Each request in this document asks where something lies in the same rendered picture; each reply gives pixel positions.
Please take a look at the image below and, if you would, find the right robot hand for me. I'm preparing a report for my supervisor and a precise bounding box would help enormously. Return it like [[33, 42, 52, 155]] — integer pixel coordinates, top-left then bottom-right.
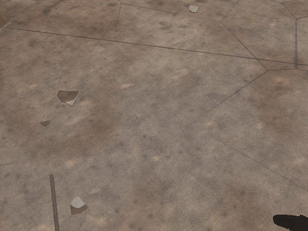
[[272, 215, 308, 231]]

